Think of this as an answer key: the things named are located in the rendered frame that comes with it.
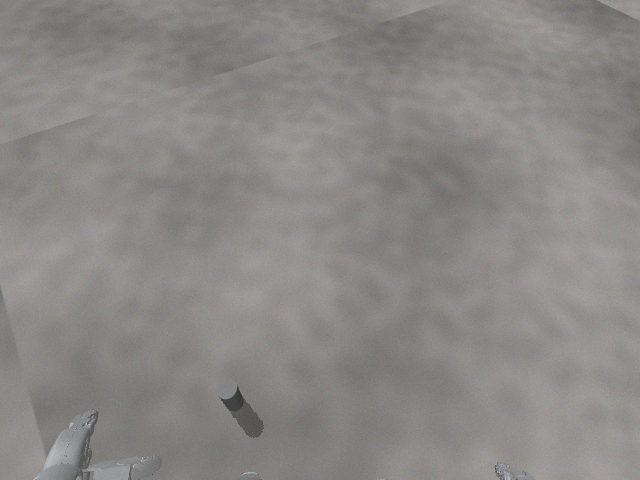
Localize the left robot hand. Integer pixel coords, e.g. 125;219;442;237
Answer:
42;409;162;480

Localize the left robot arm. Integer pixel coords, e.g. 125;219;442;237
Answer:
33;464;83;480

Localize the can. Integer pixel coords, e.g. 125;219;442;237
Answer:
217;378;244;411

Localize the right robot hand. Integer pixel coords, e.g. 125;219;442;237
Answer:
495;462;536;480

